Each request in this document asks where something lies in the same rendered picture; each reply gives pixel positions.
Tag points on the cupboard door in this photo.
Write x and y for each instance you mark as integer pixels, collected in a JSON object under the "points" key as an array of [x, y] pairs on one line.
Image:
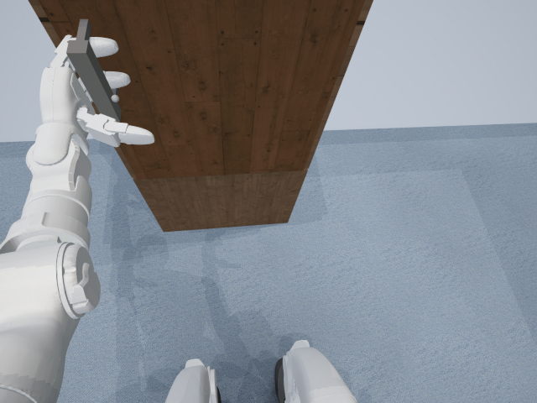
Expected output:
{"points": [[226, 87]]}

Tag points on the left robot hand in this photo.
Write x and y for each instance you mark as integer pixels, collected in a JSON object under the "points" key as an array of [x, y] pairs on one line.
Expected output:
{"points": [[62, 95]]}

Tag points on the left robot upper arm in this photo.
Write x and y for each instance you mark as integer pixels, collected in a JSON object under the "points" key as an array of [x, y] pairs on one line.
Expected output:
{"points": [[44, 292]]}

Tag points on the robot shin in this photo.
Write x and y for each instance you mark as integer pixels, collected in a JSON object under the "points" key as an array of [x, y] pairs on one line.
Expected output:
{"points": [[288, 397], [193, 362]]}

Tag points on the right robot shin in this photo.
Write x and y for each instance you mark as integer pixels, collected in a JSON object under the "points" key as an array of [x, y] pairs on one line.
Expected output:
{"points": [[288, 397]]}

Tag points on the handle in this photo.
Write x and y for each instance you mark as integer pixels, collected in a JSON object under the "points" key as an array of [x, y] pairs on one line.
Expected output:
{"points": [[89, 70]]}

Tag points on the robot left forearm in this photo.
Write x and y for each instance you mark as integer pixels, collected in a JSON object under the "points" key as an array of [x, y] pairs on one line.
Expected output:
{"points": [[58, 205]]}

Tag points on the left robot shin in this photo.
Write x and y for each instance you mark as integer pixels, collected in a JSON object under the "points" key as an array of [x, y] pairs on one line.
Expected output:
{"points": [[193, 362]]}

